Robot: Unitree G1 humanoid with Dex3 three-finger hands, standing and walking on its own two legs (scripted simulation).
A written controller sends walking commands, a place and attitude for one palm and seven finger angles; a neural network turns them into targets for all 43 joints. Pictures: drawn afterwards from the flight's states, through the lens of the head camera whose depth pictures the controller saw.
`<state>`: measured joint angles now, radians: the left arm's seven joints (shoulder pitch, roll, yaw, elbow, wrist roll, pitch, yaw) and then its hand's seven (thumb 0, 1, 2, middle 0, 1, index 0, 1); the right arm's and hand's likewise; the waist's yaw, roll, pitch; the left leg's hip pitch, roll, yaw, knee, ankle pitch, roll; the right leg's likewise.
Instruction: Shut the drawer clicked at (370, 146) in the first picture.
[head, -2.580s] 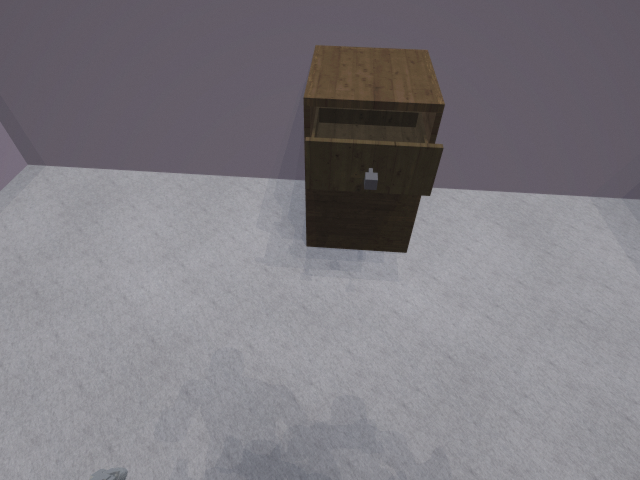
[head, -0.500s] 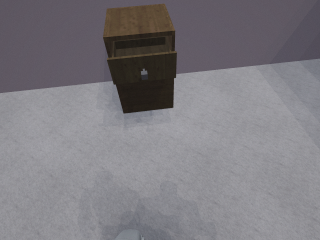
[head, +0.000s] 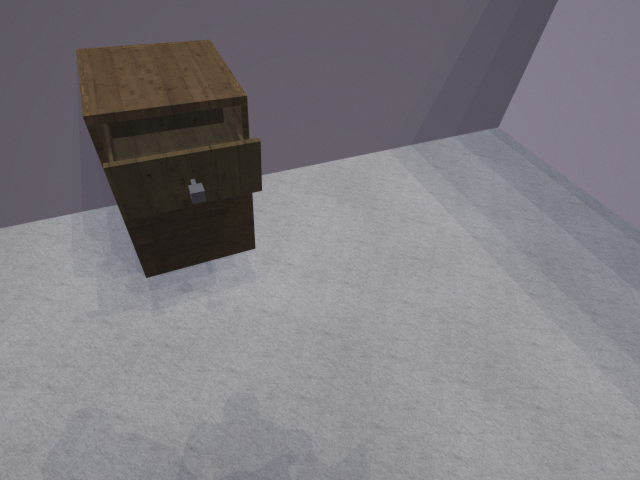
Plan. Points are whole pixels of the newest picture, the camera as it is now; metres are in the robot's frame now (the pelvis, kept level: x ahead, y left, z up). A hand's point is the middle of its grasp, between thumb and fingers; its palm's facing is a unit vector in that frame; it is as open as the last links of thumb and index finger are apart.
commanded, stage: walk to a spot facing it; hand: left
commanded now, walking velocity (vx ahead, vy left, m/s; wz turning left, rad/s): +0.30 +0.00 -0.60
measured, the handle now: (195, 189) +0.81 +0.40 -0.20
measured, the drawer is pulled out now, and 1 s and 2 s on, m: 0.19 0.19 0.19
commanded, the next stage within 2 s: turn to face it in 0.70 s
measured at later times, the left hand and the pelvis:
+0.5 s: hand (295, 356) +0.37 +0.07 -0.19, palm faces -0.39 -0.92 -0.09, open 7.4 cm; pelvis +0.18 -0.03 -0.03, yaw -19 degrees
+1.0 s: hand (263, 318) +0.43 +0.14 -0.18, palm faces -0.35 -0.91 -0.22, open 7.4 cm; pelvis +0.35 -0.03 -0.01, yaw -28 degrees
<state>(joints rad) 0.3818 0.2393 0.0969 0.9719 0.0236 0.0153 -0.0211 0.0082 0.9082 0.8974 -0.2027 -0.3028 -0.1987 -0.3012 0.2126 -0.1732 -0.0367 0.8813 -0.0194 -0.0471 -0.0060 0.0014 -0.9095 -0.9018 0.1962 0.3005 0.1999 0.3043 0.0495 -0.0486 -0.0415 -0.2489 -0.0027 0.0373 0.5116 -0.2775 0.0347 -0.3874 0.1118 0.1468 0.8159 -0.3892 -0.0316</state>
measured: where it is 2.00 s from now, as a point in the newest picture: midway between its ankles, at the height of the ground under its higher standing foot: (322, 477)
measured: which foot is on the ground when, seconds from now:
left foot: down 0.00-0.50, up 0.52-0.98, down 1.00-1.00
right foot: up 0.00-0.48, down 0.50-1.00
